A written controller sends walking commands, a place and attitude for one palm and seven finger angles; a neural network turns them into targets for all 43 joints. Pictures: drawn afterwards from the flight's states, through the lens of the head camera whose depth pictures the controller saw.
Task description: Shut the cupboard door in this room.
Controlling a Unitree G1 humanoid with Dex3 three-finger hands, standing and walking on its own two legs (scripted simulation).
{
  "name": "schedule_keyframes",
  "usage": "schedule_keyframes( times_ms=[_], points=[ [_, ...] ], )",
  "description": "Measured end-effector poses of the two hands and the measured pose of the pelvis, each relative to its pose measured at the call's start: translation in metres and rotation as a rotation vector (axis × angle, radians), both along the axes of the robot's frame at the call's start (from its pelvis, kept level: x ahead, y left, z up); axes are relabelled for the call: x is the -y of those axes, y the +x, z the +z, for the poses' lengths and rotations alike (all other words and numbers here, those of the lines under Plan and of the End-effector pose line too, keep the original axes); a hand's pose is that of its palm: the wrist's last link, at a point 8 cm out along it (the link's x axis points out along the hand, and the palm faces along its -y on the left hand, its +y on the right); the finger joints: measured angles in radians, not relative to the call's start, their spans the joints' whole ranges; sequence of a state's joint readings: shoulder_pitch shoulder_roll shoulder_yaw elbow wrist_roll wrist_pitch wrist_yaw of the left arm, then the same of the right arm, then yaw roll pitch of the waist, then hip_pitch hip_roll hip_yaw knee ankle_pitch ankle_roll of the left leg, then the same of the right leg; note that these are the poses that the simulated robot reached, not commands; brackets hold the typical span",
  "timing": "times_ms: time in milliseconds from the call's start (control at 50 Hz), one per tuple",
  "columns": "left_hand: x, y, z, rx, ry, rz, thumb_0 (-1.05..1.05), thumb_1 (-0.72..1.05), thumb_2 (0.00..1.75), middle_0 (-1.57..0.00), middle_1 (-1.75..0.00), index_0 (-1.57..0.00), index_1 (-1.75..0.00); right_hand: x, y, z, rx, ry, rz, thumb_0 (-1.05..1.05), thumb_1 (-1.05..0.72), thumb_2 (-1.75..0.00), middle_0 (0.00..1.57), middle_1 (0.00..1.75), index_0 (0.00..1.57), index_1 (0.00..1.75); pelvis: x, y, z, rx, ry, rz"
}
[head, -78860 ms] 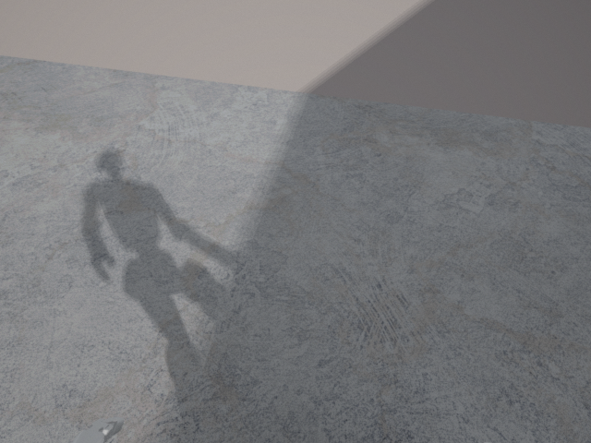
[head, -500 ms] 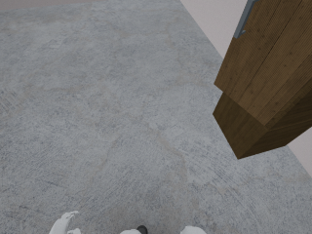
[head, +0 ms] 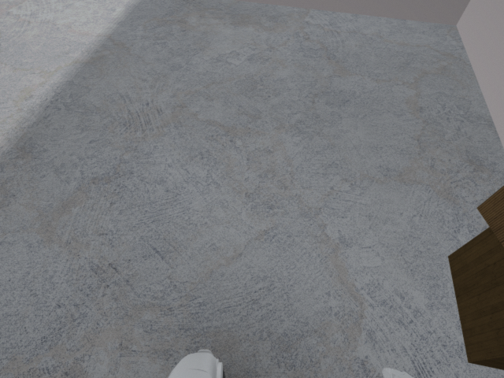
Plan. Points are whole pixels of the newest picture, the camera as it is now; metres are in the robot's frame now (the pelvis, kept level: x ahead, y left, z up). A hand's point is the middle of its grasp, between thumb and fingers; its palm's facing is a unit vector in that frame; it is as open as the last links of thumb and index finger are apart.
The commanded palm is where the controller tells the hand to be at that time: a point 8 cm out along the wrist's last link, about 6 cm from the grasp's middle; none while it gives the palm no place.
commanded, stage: walk to a spot facing it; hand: left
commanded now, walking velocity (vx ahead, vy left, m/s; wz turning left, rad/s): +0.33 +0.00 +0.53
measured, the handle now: out of the picture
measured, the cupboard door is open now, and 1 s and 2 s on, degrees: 20 20 20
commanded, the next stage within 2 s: turn to face it in 0.36 s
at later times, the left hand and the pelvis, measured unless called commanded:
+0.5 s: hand (166, 270) +0.31 +0.21 -0.15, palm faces +0.09 -0.97 -0.22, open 7.4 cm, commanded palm none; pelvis +0.20 +0.00 +0.00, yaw +7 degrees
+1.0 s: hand (169, 266) +0.33 +0.21 -0.17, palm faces +0.05 -0.98 -0.19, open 7.4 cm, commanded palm none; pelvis +0.30 +0.02 +0.00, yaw -3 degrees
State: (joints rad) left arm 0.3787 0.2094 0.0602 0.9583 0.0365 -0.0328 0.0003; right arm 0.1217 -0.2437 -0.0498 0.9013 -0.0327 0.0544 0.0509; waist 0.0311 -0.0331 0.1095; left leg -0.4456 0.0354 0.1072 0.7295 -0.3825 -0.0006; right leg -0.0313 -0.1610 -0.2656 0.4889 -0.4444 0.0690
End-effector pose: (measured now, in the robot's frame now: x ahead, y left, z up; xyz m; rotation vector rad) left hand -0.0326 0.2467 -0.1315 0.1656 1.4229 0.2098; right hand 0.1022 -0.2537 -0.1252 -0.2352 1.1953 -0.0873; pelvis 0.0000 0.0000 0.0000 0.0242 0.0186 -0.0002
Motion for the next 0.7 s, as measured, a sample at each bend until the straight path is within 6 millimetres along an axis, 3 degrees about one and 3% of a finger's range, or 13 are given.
schedule_keyframes(
  times_ms=[60,120,200,300,420,520,580,700],
  points=[
    [-0.016,-0.014,-0.016,-0.082,-0.02,0.051,0.0,0.9,0.9,-0.21,-0.3,-0.2,-0.3,-0.02,0.058,-0.001,0.119,-0.021,0.071,0.0,-0.91,-0.9,0.2,0.3,0.19,0.3,-0.016,0.02,-0.015,0.007,-0.007,0.026],
    [-0.03,0.005,-0.018,-0.098,-0.021,0.065,0.01,0.9,0.9,-0.21,-0.29,-0.2,-0.3,-0.035,0.083,0.008,0.173,-0.029,0.088,0.0,-0.91,-0.9,0.2,0.3,0.19,0.3,-0.024,0.037,-0.013,0.024,-0.006,0.033],
    [-0.041,0.07,-0.009,0.029,-0.014,0.062,0.01,0.9,0.9,-0.2,-0.29,-0.2,-0.3,-0.046,0.088,0.015,0.129,-0.032,0.084,0.0,-0.91,-0.9,0.2,0.3,0.2,0.3,-0.029,0.063,0.001,0.028,-0.012,0.066],
    [-0.04,0.163,0.009,0.209,-0.01,0.041,0.01,0.91,0.9,-0.2,-0.29,-0.2,-0.3,-0.054,0.077,0.009,0.008,-0.003,0.049,0.0,-0.91,-0.9,0.2,0.3,0.2,0.3,-0.03,0.102,0.011,0.031,-0.013,0.103],
    [-0.023,0.267,0.019,0.327,-0.01,-0.006,0.01,0.9,0.9,-0.2,-0.29,-0.2,-0.3,-0.049,0.067,-0.007,-0.152,0.036,-0.023,0.0,-0.91,-0.9,0.21,0.3,0.2,0.3,-0.019,0.157,0.009,0.03,0.006,0.12],
    [-0.002,0.338,0.013,0.373,0.016,-0.043,0.0,0.9,0.9,-0.2,-0.29,-0.2,-0.3,-0.031,0.078,-0.03,-0.273,0.055,-0.07,0.0,-0.9,-0.9,0.21,0.3,0.2,0.3,-0.001,0.213,-0.009,0.028,0.012,0.126],
    [0.011,0.352,0.012,0.361,0.018,-0.029,0.0,0.9,0.9,-0.2,-0.29,-0.2,-0.3,-0.02,0.1,-0.032,-0.305,0.046,-0.068,0.0,-0.91,-0.9,0.2,0.3,0.2,0.3,0.007,0.233,-0.008,0.037,-0.002,0.136],
    [0.026,0.338,0.012,0.22,0.008,0.048,-0.01,0.93,0.9,-0.21,-0.3,-0.2,-0.3,-0.01,0.176,-0.013,-0.211,0.025,-0.041,0.0,-0.91,-0.9,0.2,0.3,0.19,0.3,0.014,0.263,0.009,0.012,0.0,0.111]
  ],
)
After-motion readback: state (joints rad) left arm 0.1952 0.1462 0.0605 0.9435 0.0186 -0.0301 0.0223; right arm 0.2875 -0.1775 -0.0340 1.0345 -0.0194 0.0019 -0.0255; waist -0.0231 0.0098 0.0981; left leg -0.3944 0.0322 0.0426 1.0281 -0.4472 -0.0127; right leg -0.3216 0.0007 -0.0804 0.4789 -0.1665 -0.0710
